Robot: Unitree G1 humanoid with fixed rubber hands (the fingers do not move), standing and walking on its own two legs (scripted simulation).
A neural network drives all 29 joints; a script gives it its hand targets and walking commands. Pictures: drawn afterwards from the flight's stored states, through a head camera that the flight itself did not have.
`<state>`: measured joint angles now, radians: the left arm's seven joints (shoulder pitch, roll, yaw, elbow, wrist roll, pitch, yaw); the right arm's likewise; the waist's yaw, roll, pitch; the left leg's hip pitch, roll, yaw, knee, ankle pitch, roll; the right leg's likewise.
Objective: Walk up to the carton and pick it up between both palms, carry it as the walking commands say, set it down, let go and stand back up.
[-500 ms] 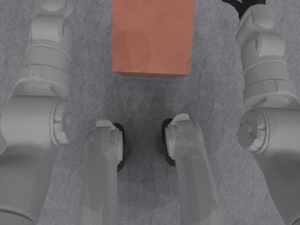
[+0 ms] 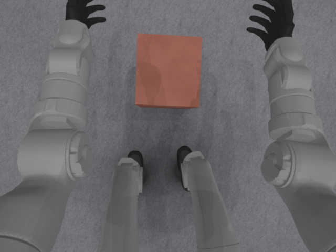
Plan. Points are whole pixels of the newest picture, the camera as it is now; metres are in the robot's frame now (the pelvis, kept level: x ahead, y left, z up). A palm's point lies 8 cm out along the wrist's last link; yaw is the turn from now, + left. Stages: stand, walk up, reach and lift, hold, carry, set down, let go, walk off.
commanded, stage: set down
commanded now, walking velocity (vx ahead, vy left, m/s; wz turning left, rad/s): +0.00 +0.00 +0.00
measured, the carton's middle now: (166, 77) +0.51 -0.05 -0.50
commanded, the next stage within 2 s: let go in 0.20 s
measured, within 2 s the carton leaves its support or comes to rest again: neither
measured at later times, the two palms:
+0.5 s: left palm (60, 54) +0.48 +0.15 -0.04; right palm (293, 56) +0.45 -0.24 -0.04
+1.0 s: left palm out of the picture +0.30 +0.22 +0.07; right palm out of the picture +0.26 -0.23 +0.08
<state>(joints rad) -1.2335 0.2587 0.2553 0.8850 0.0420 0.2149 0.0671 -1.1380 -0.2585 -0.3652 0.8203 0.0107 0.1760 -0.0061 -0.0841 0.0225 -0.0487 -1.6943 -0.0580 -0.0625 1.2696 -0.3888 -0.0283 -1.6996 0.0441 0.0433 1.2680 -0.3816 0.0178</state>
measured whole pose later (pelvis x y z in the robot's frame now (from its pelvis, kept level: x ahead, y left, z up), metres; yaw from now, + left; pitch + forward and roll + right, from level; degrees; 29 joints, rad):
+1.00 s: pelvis +0.08 +0.00 +0.15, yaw -1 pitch +10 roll +0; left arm 0.05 0.17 0.09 0.50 0.04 0.02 -0.02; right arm 0.10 -0.18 -0.07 0.47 0.00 0.01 0.07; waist -0.03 -0.02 0.03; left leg -0.44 -0.03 -0.06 0.52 -0.26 0.00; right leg -0.46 0.03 0.07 0.53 -0.25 0.00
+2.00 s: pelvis +0.11 +0.00 +0.16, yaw +0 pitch +0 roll +0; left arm 0.20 0.33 0.04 0.77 0.04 0.01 0.02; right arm 0.17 -0.34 -0.03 0.74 -0.04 0.01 -0.02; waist 0.01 0.02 0.01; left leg -0.16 -0.02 -0.07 0.48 -0.31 0.00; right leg -0.17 0.03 0.04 0.47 -0.30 0.00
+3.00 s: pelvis +0.08 +0.00 +0.17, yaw +0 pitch -2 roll +0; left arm 0.15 0.37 0.01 0.99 0.02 0.00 0.01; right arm 0.15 -0.38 -0.01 0.97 -0.02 -0.01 -0.02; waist 0.01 0.01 0.03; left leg -0.11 -0.02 -0.06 0.37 -0.22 0.00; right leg -0.11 0.01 0.04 0.37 -0.21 0.00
